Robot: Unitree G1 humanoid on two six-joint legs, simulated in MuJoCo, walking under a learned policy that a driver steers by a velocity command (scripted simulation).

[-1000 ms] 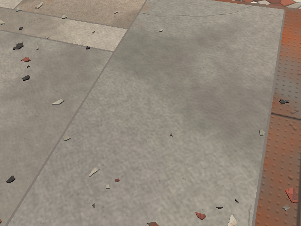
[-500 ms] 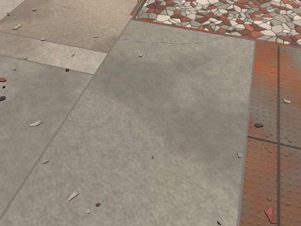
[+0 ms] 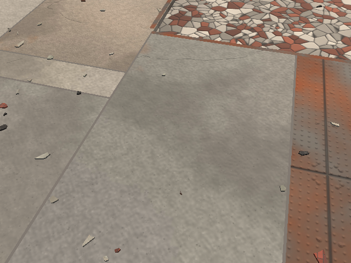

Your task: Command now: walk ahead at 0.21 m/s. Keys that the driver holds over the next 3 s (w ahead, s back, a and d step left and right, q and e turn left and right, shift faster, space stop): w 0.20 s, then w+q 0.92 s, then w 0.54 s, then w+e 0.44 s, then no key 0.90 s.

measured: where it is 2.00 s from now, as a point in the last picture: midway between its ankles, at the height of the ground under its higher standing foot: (119, 172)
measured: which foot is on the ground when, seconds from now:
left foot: down 0.00-0.20, up 0.22-0.66, down 0.68-1.00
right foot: up 0.00-0.18, down 0.20-0.68, up 0.70-1.00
